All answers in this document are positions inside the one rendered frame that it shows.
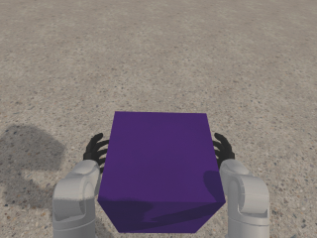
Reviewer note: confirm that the left robot forearm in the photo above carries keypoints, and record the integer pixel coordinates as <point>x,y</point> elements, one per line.
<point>73,202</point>

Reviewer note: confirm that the carton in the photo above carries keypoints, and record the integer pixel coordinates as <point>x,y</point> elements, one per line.
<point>161,173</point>

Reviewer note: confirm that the right robot forearm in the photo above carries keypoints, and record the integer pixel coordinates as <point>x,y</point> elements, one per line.
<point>248,201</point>

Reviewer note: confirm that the robot left hand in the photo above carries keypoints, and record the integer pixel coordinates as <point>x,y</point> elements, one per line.
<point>92,153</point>

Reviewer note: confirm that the robot right hand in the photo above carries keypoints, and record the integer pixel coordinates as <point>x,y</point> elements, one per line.
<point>225,148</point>

